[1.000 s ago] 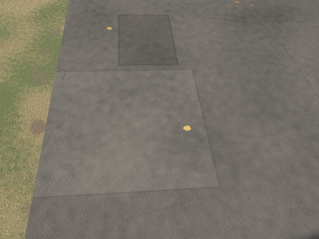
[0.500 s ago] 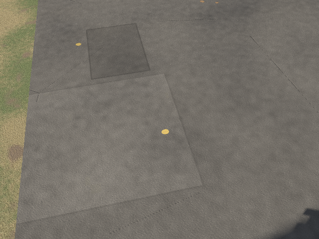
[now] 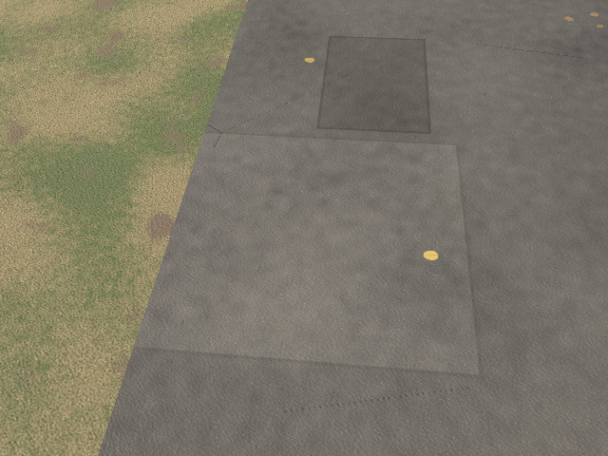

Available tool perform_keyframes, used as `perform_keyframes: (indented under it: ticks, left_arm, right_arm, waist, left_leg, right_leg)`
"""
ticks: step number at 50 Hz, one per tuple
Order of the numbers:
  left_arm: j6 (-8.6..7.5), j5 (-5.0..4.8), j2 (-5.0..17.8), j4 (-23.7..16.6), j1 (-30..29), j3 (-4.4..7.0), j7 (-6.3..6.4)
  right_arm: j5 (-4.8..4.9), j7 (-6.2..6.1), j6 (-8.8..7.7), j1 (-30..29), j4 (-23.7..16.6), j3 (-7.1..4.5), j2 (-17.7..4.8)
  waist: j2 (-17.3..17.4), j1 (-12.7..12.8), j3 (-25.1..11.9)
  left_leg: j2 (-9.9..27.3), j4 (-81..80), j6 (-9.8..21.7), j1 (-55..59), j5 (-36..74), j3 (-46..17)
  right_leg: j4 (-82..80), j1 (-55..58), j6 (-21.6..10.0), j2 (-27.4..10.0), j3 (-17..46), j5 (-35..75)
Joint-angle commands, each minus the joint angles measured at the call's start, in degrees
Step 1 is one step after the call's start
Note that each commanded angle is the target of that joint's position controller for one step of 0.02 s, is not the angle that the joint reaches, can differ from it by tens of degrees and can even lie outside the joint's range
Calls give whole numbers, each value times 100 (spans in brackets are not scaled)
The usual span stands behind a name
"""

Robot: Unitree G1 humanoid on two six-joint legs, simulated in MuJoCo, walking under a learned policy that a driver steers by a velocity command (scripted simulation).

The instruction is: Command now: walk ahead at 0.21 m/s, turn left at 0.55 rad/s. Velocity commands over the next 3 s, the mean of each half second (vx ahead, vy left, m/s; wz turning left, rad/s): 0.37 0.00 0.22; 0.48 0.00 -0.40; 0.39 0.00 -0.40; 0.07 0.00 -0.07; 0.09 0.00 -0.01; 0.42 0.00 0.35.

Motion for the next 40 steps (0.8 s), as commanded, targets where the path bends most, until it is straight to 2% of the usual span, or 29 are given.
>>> perform_keyframes:
  ticks: [1,2,3,5,6,9,11,13,17,18,19,20,21,22,23,24,25,26,27,28,30,33,36,40]
  left_arm:
    - [-270,56,1006,-370,29,240,59]
    - [-302,-32,820,-406,-85,176,104]
    - [-323,-75,739,-356,-26,142,128]
    - [-408,-43,653,-189,391,101,122]
    - [-438,-36,634,-122,578,97,106]
    - [-450,-77,716,-20,833,112,84]
    - [-424,-117,854,23,868,136,78]
    - [-397,-153,979,89,972,160,64]
    - [-334,-256,1099,249,1190,179,-13]
    - [-303,-277,1126,280,1175,185,-25]
    - [-268,-293,1152,295,1076,182,-30]
    - [-256,-269,1062,316,1074,138,-30]
    - [-278,-211,772,310,1103,23,-40]
    - [-367,-83,205,-16,1170,-176,-54]
    - [-485,-198,398,-20,1072,-131,-20]
    - [-515,-357,790,-69,869,-1,-45]
    - [-496,-369,810,-102,665,5,-67]
    - [-456,-297,748,-72,584,12,-65]
    - [-383,-254,713,-26,619,42,-60]
    - [-308,-256,614,45,734,34,-74]
    - [-208,-262,433,96,792,13,-81]
    - [-185,-226,348,-49,436,0,-73]
    - [-225,-187,237,-238,-136,-67,-173]
    - [-254,-194,103,-596,-906,-160,-344]
  right_arm:
    - [-4,19,-231,-240,-594,-241,-907]
    - [-69,18,-227,-24,-415,-250,-857]
    - [-109,36,-250,34,-357,-219,-710]
    - [-77,89,-339,3,-317,-129,-391]
    - [-47,104,-381,-58,-338,-103,-314]
    - [-49,141,-463,-392,-486,-48,-244]
    - [-68,198,-506,-621,-573,27,-118]
    - [-36,263,-546,-819,-637,90,-20]
    - [43,367,-590,-886,-721,94,-140]
    - [56,384,-605,-773,-713,75,-202]
    - [49,385,-618,-448,-623,31,-266]
    - [32,355,-615,152,-422,-80,-450]
    - [14,290,-614,1030,-208,-225,-742]
    - [-161,217,-583,1781,-163,-351,-1395]
    - [-176,239,-637,1930,-144,-283,-1182]
    - [-153,269,-684,1608,-119,-150,-834]
    - [-117,285,-703,1239,-135,-65,-561]
    - [-113,299,-722,877,-140,-6,-371]
    - [-143,303,-766,636,-138,25,-252]
    - [-177,298,-815,499,-110,24,-201]
    - [-212,272,-909,503,-11,-4,-202]
    - [-240,210,-934,615,156,-39,-281]
    - [-201,139,-901,636,248,-60,-400]
    - [-126,76,-780,1041,498,-115,-583]
  waist:
    - [-1145,-4,451]
    - [-963,-61,334]
    - [-885,-21,296]
    - [-777,119,290]
    - [-757,180,306]
    - [-787,311,335]
    - [-867,384,337]
    - [-912,482,391]
    - [-978,486,506]
    - [-975,378,494]
    - [-917,127,385]
    - [-763,-180,35]
    - [-414,-590,-598]
    - [1114,-721,-1391]
    - [1218,-773,-1611]
    - [881,-666,-925]
    - [760,-480,-494]
    - [558,-314,-177]
    - [640,-150,28]
    - [668,-33,83]
    - [446,54,139]
    - [232,24,305]
    - [170,-140,467]
    - [2,-417,709]
  left_leg:
    - [372,1915,44,-2362,-53,-107]
    - [419,2053,-45,-2239,293,-13]
    - [438,2160,-120,-2196,647,65]
    - [444,2226,-175,-2117,1179,185]
    - [458,2102,-197,-2200,1347,216]
    - [607,1237,-283,-2294,1691,422]
    - [746,513,-331,-1927,1842,735]
    - [738,-120,-321,-1413,1800,943]
    - [648,-942,-40,-710,1347,1114]
    - [601,-1162,81,-445,1316,1154]
    - [486,-1475,203,112,1452,1261]
    - [293,-1670,338,1069,1509,1376]
    - [606,-1695,526,2488,1482,959]
    - [2254,-2041,1228,4359,723,-1507]
    - [2754,-2825,1588,4154,16,-3098]
    - [2654,-2892,1409,3616,-195,-2351]
    - [2375,-2988,1210,3021,-74,-1554]
    - [2109,-3186,1085,2518,294,-999]
    - [1892,-3367,956,2095,840,-466]
    - [1755,-3483,891,1827,1338,-78]
    - [1678,-3565,885,1716,2319,496]
    - [1653,-3638,892,1821,3015,1042]
    - [1565,-3774,753,1855,3098,1544]
    - [1813,-3624,684,2551,3643,1851]
  right_leg:
    - [-2275,840,-1140,-2263,3136,-2854]
    - [-2217,935,-902,-1932,2576,-2412]
    - [-2234,984,-790,-1739,2157,-1988]
    - [-2315,993,-761,-1534,1563,-1343]
    - [-2333,1091,-815,-1515,1398,-1120]
    - [-2414,1374,-945,-1580,1099,-524]
    - [-2436,1271,-950,-1575,828,-94]
    - [-2404,1048,-946,-1570,583,170]
    - [-2197,1042,-954,-1800,548,204]
    - [-2093,1055,-927,-1874,575,289]
    - [-1781,971,-837,-1836,473,730]
    - [-1031,780,-697,-1621,224,1699]
    - [366,173,-455,-1236,-135,1980]
    - [2776,-1927,47,-442,-579,160]
    - [3922,-2706,56,-110,377,-1567]
    - [4344,-3100,-47,-408,689,-1214]
    - [4228,-3073,-118,-660,551,-696]
    - [3950,-2941,-93,-818,514,-211]
    - [3712,-2656,-53,-940,538,153]
    - [3684,-2399,-8,-943,531,448]
    - [3631,-2407,80,-867,585,818]
    - [2900,-2709,177,-751,689,1427]
    - [1681,-2480,140,-670,311,2174]
    - [813,-2638,-61,-631,-85,2132]
Next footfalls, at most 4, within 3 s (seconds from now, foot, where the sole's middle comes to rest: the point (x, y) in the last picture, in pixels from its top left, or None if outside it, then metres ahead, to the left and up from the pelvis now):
0.42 left None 0.21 0.19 -0.77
0.94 right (333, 435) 0.54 -0.01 -0.77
1.40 left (278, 311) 0.86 0.11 -0.77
1.72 right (366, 358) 0.72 -0.10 -0.77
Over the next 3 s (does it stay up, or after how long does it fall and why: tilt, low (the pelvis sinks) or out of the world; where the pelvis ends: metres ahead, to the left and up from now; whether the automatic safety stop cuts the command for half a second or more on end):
stays up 0.99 -0.02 -0.02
